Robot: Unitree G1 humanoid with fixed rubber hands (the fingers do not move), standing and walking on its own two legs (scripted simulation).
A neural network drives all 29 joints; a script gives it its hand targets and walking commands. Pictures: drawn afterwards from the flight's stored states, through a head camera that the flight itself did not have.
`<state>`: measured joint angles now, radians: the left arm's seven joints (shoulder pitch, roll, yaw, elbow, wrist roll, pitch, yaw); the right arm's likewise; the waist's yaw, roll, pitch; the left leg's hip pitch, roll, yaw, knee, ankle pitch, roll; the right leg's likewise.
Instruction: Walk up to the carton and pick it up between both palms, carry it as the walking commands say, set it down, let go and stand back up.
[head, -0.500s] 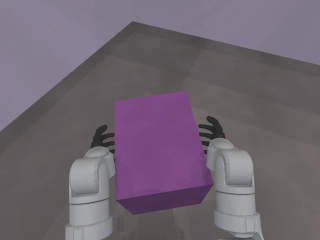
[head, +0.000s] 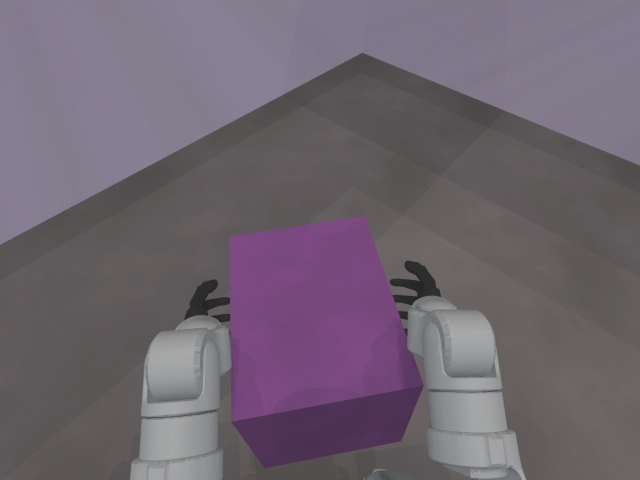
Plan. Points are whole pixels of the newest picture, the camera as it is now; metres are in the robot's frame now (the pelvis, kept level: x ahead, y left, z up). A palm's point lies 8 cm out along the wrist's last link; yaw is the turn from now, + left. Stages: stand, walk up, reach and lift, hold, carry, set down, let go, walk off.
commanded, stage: carry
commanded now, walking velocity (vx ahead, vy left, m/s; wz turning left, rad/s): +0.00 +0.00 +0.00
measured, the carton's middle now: (315, 339) +0.31 +0.01 -0.03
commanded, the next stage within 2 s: none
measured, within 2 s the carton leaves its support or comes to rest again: neither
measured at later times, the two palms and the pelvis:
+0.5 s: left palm (263, 367) +0.23 +0.07 +0.08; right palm (511, 340) +0.25 -0.19 +0.10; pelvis -0.04 -0.09 +0.00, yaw +8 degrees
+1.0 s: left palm (248, 424) +0.17 +0.08 +0.09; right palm (518, 379) +0.21 -0.19 +0.10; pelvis -0.09 -0.10 +0.00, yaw +8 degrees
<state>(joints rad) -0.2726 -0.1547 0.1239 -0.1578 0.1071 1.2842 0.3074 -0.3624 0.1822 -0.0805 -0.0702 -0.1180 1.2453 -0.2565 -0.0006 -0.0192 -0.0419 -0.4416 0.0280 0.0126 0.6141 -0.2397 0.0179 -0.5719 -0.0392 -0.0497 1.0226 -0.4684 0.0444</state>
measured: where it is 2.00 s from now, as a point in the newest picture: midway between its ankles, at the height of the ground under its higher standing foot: outside the picture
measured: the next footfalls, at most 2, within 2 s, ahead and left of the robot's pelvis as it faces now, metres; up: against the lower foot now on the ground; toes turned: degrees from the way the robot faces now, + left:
right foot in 0.16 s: +0.05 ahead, -0.18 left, +0.00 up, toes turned +18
left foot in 0.44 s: -0.02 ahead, +0.03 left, +0.00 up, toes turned +8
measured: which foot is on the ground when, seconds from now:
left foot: down 0.00-0.16, up 0.18-0.42, down 0.44-1.00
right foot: up 0.00-0.14, down 0.16-1.00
